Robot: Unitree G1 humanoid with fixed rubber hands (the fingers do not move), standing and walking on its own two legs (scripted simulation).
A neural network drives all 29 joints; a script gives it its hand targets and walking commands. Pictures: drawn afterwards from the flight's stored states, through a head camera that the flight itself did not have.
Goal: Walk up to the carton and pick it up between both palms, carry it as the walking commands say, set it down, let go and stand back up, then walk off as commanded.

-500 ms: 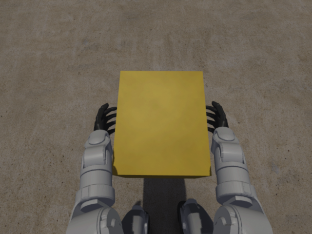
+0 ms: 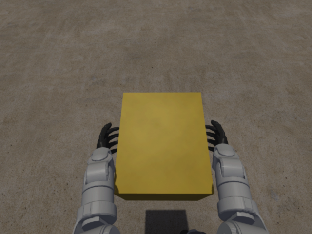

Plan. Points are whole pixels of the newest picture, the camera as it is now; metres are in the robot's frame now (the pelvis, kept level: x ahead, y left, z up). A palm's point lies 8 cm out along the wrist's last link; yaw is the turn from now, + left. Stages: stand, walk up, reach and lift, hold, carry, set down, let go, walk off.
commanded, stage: reach and lift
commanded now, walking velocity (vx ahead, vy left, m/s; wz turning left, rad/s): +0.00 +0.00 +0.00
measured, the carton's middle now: (161, 148) +0.36 +0.00 -0.08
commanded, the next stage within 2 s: hold in 1.42 s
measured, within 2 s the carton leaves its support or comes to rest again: neither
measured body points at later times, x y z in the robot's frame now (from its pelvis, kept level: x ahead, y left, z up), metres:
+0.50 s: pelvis +0.01 +0.00 +0.02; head -0.02 -0.01 +0.47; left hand +0.32 +0.16 +0.05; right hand +0.32 -0.16 +0.05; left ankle +0.00 +0.12 -0.73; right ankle +0.05 -0.12 -0.73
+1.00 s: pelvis +0.01 +0.00 +0.02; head -0.03 -0.01 +0.47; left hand +0.31 +0.16 +0.06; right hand +0.32 -0.16 +0.06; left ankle +0.00 +0.12 -0.73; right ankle +0.05 -0.12 -0.73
